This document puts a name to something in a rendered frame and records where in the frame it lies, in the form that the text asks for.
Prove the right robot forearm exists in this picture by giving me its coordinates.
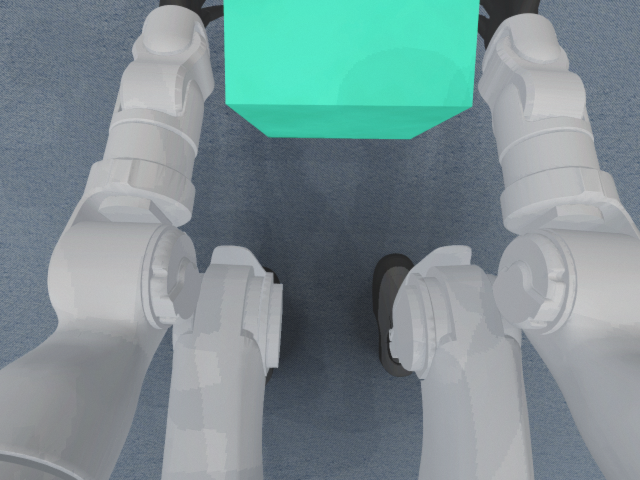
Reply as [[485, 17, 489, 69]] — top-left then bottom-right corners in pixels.
[[478, 13, 640, 240]]

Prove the left robot upper arm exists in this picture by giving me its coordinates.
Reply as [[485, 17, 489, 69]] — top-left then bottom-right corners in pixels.
[[0, 221, 201, 480]]

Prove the left robot hand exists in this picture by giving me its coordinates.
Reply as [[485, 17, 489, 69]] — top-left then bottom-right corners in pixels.
[[159, 0, 224, 28]]

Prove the carton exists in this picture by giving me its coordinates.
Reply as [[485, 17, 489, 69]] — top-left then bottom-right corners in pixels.
[[224, 0, 480, 139]]

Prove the right robot foot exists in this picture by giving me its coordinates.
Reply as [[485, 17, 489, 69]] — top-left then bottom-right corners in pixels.
[[372, 253, 414, 377]]

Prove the left robot forearm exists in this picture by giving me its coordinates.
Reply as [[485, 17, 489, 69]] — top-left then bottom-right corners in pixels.
[[48, 5, 215, 310]]

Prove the right robot hand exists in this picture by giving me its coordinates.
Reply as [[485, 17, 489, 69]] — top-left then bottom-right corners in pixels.
[[477, 0, 540, 50]]

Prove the right robot upper arm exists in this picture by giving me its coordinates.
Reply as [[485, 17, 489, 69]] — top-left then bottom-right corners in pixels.
[[492, 228, 640, 480]]

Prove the robot right thigh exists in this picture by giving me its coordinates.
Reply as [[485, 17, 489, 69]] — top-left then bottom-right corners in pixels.
[[396, 264, 534, 480]]

